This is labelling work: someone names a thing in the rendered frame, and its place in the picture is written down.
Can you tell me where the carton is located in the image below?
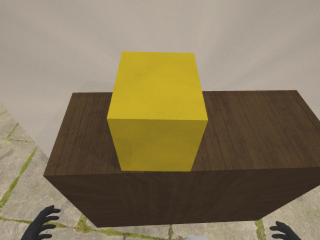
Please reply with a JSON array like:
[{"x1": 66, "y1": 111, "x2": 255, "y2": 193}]
[{"x1": 107, "y1": 51, "x2": 208, "y2": 172}]

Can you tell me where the pedestal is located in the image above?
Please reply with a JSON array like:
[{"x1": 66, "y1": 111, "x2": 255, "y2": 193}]
[{"x1": 43, "y1": 90, "x2": 320, "y2": 228}]

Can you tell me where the robot left hand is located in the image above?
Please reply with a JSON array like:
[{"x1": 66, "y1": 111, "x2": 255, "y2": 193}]
[{"x1": 21, "y1": 205, "x2": 61, "y2": 240}]

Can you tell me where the robot right hand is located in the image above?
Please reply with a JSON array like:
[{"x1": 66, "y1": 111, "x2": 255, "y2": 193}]
[{"x1": 269, "y1": 221, "x2": 301, "y2": 240}]

